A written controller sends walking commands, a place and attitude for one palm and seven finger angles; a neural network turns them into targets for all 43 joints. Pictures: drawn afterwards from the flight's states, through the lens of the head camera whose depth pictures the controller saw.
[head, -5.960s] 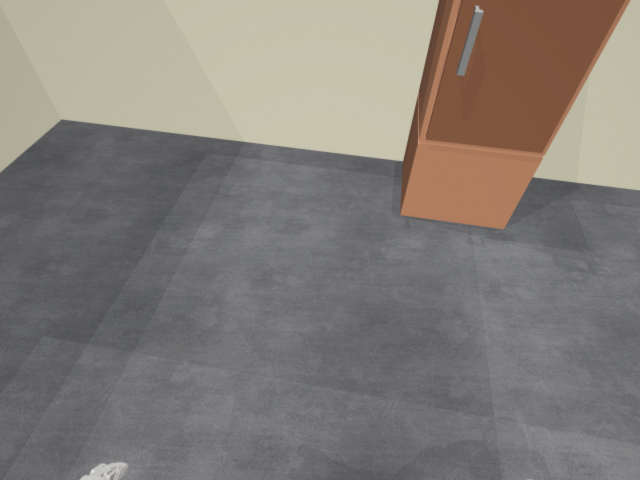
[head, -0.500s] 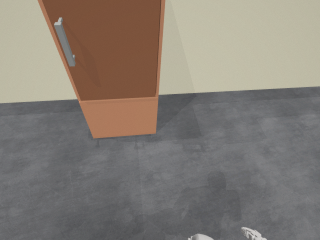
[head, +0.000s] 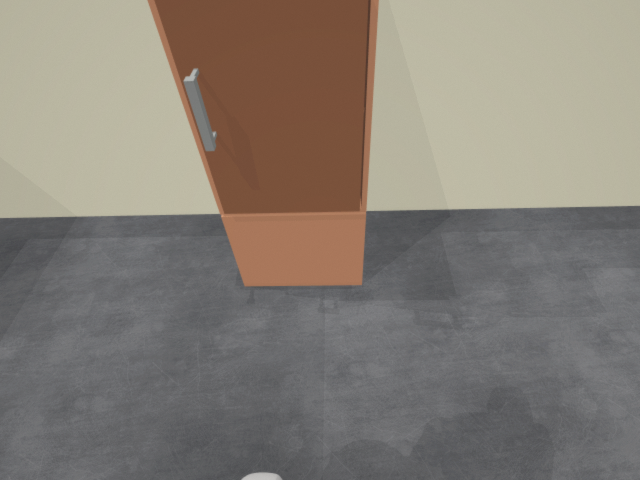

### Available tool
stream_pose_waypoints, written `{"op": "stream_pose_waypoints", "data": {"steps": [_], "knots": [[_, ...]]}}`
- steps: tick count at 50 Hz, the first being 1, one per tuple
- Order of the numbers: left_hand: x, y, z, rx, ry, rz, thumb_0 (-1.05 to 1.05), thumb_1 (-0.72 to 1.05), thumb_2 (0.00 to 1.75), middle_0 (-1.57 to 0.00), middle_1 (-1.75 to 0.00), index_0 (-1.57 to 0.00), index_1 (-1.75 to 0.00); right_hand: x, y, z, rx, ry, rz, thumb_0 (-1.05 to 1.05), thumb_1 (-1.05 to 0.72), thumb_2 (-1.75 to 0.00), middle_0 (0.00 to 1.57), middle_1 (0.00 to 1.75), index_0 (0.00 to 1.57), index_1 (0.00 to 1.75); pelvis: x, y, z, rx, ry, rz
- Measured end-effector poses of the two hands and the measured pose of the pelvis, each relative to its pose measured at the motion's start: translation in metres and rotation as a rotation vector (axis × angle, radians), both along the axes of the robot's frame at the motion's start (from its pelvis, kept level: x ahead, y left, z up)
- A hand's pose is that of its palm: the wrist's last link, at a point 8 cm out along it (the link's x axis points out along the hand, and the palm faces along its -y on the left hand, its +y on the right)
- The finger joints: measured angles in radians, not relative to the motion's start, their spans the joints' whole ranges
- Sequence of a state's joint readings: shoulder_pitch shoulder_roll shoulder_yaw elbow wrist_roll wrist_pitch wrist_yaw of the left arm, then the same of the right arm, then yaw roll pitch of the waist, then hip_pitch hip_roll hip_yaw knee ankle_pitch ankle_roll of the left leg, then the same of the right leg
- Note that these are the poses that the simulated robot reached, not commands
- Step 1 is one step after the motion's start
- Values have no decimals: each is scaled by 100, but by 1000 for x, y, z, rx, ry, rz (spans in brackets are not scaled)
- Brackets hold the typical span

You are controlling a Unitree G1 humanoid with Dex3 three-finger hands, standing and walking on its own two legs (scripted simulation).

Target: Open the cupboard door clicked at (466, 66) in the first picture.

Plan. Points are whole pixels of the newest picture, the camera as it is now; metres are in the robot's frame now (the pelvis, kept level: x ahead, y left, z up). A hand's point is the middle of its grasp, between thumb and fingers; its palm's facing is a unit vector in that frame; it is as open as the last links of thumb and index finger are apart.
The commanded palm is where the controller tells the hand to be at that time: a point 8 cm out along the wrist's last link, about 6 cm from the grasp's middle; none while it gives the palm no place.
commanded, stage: take the last steps up to it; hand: left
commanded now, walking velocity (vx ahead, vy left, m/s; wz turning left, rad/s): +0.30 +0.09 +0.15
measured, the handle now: (203, 111) +0.86 +0.33 +0.01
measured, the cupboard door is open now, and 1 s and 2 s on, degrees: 0 0 0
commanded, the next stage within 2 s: come to a stop and stand still in 0.94 s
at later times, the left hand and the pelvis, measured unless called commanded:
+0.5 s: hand out of the picture +0.08 +0.28 -0.18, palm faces +0.10 -0.98 -0.16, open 7.4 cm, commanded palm none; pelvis +0.07 +0.10 +0.00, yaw +2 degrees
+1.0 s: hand (194, 371) +0.32 +0.25 -0.17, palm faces +0.07 -0.97 -0.23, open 7.1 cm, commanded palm none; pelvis +0.26 +0.06 -0.01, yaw +2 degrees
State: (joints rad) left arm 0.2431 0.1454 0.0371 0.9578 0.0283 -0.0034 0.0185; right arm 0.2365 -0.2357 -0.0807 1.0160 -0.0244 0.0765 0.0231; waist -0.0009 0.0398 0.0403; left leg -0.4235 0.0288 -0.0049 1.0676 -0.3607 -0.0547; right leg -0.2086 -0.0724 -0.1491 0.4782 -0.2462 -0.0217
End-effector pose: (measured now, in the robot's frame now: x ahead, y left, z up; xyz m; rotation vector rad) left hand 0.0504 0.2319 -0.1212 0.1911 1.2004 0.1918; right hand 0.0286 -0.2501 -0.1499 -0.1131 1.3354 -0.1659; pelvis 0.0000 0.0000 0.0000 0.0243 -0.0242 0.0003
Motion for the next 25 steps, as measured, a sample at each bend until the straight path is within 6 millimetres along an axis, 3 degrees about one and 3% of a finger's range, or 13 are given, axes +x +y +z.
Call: {"op": "stream_pose_waypoints", "data": {"steps": [6, 11, 14, 18, 25], "knots": [[-52, 23, -8, -23, 93, 89, 1, 92, 90, -21, -30, -21, -30, 17, 18, 11, -19, 14, 76, 0, -91, -90, 20, 30, 20, 30, 5, 18, 3, -3, 11, 38], [-99, 53, -24, -57, 230, 161, 1, 91, 90, -21, -30, -20, -30, 57, 52, 18, -49, -74, 135, 0, -91, -90, 20, 30, 20, 30, 14, 48, -3, -27, 15, 50], [-111, 72, -34, -75, 315, 168, 1, 91, 90, -21, -30, -20, -30, 71, 75, 20, -67, -132, 132, 0, -91, -90, 20, 30, 20, 30, 22, 66, -8, -36, 5, 38], [-85, 88, -29, -90, 317, 136, 1, 91, 90, -20, -30, -20, -30, 62, 100, 25, -65, -115, 91, 0, -92, -90, 20, 30, 20, 30, 38, 83, 0, -43, -6, 36], [17, 101, -26, -97, 149, 85, 1, 91, 90, -20, -30, -20, -30, 22, 128, 18, -30, 64, 22, 0, -92, -90, 20, 30, 21, 30, 74, 98, 4, -30, -12, 38]]}}
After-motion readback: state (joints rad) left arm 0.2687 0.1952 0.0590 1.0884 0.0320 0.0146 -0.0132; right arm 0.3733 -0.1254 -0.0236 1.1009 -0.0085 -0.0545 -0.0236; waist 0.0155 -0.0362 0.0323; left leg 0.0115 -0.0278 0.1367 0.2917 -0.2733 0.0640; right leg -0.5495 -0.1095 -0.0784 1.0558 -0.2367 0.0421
